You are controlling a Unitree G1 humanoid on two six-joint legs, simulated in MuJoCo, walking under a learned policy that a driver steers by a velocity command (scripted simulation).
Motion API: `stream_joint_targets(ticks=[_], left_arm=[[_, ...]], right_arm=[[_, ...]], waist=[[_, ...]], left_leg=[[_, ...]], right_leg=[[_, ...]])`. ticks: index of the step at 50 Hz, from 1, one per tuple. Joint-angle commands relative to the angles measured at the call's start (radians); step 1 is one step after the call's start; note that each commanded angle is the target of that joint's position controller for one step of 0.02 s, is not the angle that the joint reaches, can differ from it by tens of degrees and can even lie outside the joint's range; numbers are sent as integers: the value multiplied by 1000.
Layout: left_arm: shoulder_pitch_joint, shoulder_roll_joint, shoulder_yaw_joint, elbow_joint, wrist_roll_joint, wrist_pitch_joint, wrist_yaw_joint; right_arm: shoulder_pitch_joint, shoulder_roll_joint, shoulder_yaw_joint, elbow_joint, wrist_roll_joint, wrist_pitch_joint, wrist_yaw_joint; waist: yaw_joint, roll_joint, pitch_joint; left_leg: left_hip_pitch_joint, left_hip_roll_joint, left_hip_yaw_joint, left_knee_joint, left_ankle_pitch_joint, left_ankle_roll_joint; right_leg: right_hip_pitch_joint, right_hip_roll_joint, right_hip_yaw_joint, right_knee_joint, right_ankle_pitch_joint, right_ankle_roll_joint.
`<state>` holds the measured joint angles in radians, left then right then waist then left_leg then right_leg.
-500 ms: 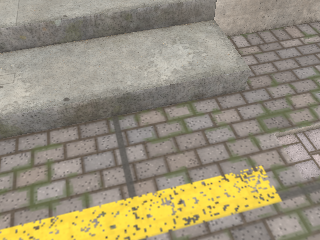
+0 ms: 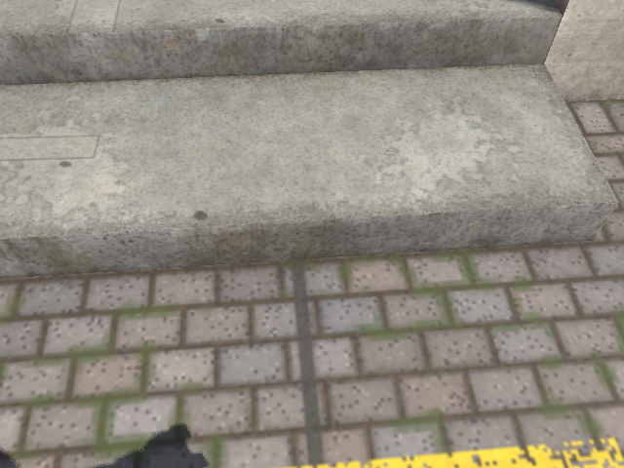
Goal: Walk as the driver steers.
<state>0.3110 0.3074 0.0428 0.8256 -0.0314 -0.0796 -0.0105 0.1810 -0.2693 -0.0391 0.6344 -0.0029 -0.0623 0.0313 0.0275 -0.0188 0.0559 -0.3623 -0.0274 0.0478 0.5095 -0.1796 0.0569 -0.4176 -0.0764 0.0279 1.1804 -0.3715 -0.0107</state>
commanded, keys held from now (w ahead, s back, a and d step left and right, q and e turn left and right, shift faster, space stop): w+e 1.00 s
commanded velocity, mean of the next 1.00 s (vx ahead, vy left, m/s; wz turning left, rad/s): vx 0.50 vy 0.00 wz -0.48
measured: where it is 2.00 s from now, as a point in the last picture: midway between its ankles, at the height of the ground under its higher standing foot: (425, 340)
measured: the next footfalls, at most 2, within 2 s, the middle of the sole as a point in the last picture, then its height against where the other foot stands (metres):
right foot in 0.40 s outside the picture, level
left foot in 0.86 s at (352, 346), level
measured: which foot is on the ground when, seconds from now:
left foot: down 0.00-0.42, up 0.44-0.84, down 0.86-1.00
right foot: up 0.00-0.38, down 0.40-0.88, up 0.90-1.00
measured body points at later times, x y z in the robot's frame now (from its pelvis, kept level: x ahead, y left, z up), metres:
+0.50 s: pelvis +0.29 -0.07 -0.01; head +0.33 -0.08 +0.44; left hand +0.52 +0.15 -0.10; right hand +0.30 -0.36 -0.13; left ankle +0.16 +0.10 -0.63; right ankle +0.35 -0.15 -0.73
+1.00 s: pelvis +0.58 -0.11 +0.00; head +0.61 -0.11 +0.45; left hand +0.82 +0.08 -0.11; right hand +0.58 -0.42 -0.08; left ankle +0.68 -0.04 -0.73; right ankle +0.43 -0.16 -0.64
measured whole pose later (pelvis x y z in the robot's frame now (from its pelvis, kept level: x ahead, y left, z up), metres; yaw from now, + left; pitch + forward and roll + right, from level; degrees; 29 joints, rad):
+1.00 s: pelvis +0.58 -0.11 +0.00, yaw -33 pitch +1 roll +1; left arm 0.31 0.31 0.06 0.68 -0.02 -0.02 0.01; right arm 0.17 -0.27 -0.05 0.69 -0.01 -0.10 0.00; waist 0.01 -0.04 0.02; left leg -0.34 -0.02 0.03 0.49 -0.18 0.02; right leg -0.41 0.03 0.10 1.18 -0.41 -0.01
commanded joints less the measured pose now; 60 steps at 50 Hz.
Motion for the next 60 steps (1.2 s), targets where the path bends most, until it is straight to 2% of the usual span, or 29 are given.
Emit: stream_joint_targets(ticks=[1, 5, 9, 15, 18, 19, 20, 21, 22, 23, 24, 25, 26, 27, 29, 31, 35, 39, 41, 43, 44, 45, 46, 47, 48, 49, 51, 55, 60], left_arm=[[33, 71, 22, -61, 0, 13, 3], [-45, 53, 23, -87, 6, 35, 11], [-155, 32, 15, -119, 13, 20, -12], [-322, 22, 3, -217, 13, 17, -53], [-255, 67, 26, -236, 13, 21, -63], [-145, 103, 47, -216, 10, 24, -59], [20, 159, 78, -180, 8, 28, -46], [134, 254, 106, -161, 7, 39, -22], [89, 290, 104, -191, 7, 28, -23], [97, 207, 83, -199, 13, 22, -25], [62, 169, 73, -199, 16, 15, -22], [-3, 151, 67, -204, 14, 13, -23], [-53, 114, 56, -216, 16, 11, -20], [-80, 105, 50, -229, 26, 12, -16], [-92, 116, 53, -225, 23, 8, -8], [-80, 144, 60, -213, 20, 6, 5], [-28, 161, 67, -187, 9, 22, 20], [22, 155, 68, -168, 1, 34, 21], [7, 152, 70, -174, 7, 37, 23], [-15, 100, 54, -188, 13, 36, 21], [-1, 37, 30, -208, 31, 32, 19], [143, -12, 12, -237, -2, 21, 17], [118, 102, 32, -211, -18, 23, 22], [5, 157, 48, -226, -8, 31, 22], [-48, 147, 49, -240, 9, 39, 25], [-82, 134, 51, -256, 20, 40, 22], [-78, 87, 47, -262, 12, 48, 15], [-102, 16, 26, -280, 32, 54, 20], [-183, 11, 18, -282, 31, 51, -6]], right_arm=[[47, -103, -39, -22, -7, -36, -1], [54, -114, -48, 29, -16, -59, -12], [62, -138, -53, 55, -10, -57, -28], [157, -183, -70, 117, 14, -18, -40], [137, -224, -80, 112, 15, 12, -56], [129, -229, -80, 108, 13, 22, -62], [116, -220, -73, 100, 16, 24, -69], [162, -143, -47, 69, -9, 11, -69], [204, -64, -15, 31, -12, -28, -50], [99, -160, -35, 16, 21, -64, -29], [28, -169, -33, -11, 42, -81, -21], [13, -151, -29, -11, 24, -87, -28], [12, -163, -37, -6, -1, -81, -35], [32, -164, -40, -3, -8, -69, -35], [58, -142, -36, 4, -17, -48, -36], [13, -115, -25, -8, -19, -38, -39], [-147, -79, -6, -34, -10, -46, -30], [-201, -122, -20, -48, 10, -61, -15], [-163, -154, -36, -39, 12, -68, -14], [-12, -191, -60, -9, -1, -80, -26], [135, -244, -74, -2, -17, -80, -36], [206, -319, -94, 43, -26, -65, -29], [188, -224, -79, 30, 0, -60, -23], [146, -166, -63, 18, 3, -53, -28], [97, -145, -52, 13, -8, -46, -30], [70, -123, -44, 21, -10, -42, -32], [52, -106, -37, 37, -16, -50, -37], [37, -156, -50, 84, -9, -53, -39], [46, -184, -53, 130, 13, -24, -48]], waist=[[-17, 117, -104], [-16, 81, -21], [-51, 63, 8], [-111, 44, 53], [-48, 106, -39], [15, 117, -108], [107, 91, -193], [113, -77, -296], [32, -234, -426], [103, -110, -422], [91, -59, -281], [35, 37, -181], [2, 37, -140], [-27, 11, -120], [-51, -5, -102], [-45, -5, -74], [23, -50, -63], [41, -77, -74], [11, -104, -78], [-74, -99, -154], [-127, 8, -302], [-60, 353, -394], [-91, 243, -324], [-119, 161, -203], [-105, 100, -140], [-90, 93, -85], [-59, 119, -45], [-27, 113, -63], [-49, 131, -117]], left_leg=[[205, 271, -267, -322, 114, 182], [183, 260, -110, -385, 217, 165], [216, 230, 23, -401, 248, 120], [454, 304, 76, -325, 375, 99], [509, 299, 121, -124, 863, 60], [488, 284, 136, 33, 979, 44], [363, 244, 158, 263, 905, 8], [35, 160, 158, 602, 387, -42], [-309, -53, -29, 910, -395, -90], [-420, 12, -184, 941, -353, -67], [-446, 53, -165, 878, -269, -48], [-412, 96, -151, 770, -206, -47], [-349, 124, -146, 689, -173, -56], [-294, 135, -147, 663, -151, -66], [-257, 138, -127, 589, -131, -99], [-251, 126, -104, 472, -53, -130], [-146, 59, -81, 146, 215, -147], [-95, 29, -124, 6, 219, -122], [-47, 30, -132, -20, 141, -88], [186, 64, -130, -76, 134, -27], [442, 238, -297, -57, 89, 37], [721, 454, -764, -150, -120, 213], [673, 453, -832, -205, -391, 194], [560, 404, -668, -220, -374, 144], [447, 362, -540, -228, -229, 116], [360, 327, -446, -247, -106, 112], [253, 282, -311, -280, 101, 105], [224, 286, -144, -260, 616, 148], [236, 245, -26, -228, 633, 103]], right_leg=[[-177, -76, 53, 10, 103, 6], [-268, -57, 98, -120, 264, 32], [-239, -27, 43, -380, 488, 22], [-325, 0, -35, -556, 381, -33], [-166, 89, -127, -559, 217, -89], [-22, 132, -146, -569, 193, -116], [238, 155, -116, -637, 258, -158], [582, -45, 216, -640, 265, -248], [827, -256, 790, -797, 137, -441], [832, -242, 755, -860, 78, -396], [703, -206, 598, -869, 131, -351], [540, -159, 486, -876, 243, -315], [430, -127, 410, -891, 355, -298], [350, -106, 380, -916, 412, -299], [258, -87, 331, -944, 500, -306], [185, -57, 266, -957, 537, -292], [131, 20, 201, -923, 407, -217], [226, -26, 318, -842, 303, -189], [267, -49, 378, -780, 305, -168], [234, 19, 347, -602, 376, -119], [118, 83, 267, -329, 205, -80], [-245, 201, 150, -27, -236, -20], [-362, 111, 167, 91, -190, -5], [-383, 79, 144, 119, -98, 1], [-352, 47, 115, 108, -32, 5], [-335, 23, 114, 70, 12, 7], [-255, 2, 100, 15, 41, 11], [-210, 29, 56, -191, 80, 46], [-21, 57, -1, -497, 322, 33]])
